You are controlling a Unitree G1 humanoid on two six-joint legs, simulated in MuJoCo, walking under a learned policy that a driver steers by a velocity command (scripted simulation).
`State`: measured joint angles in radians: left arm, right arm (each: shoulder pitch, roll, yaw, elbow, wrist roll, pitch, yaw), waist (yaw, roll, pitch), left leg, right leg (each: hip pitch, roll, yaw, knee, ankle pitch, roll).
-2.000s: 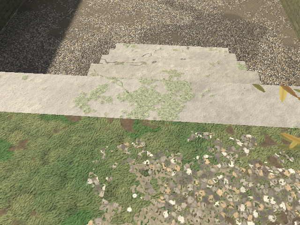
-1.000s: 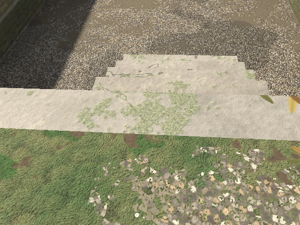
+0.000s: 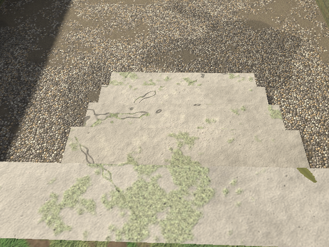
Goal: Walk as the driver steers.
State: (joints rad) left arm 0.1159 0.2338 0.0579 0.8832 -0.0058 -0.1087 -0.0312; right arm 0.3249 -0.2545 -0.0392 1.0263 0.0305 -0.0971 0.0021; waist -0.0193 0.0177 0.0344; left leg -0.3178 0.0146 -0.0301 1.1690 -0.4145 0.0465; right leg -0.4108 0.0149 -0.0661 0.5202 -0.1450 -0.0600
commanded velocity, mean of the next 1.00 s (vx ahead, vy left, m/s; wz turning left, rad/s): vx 0.50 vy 0.00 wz -0.07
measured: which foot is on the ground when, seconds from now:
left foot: up 0.00-0.42, down 0.44-1.00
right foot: down 0.00-0.44, up 0.46-0.98, down 1.00-1.00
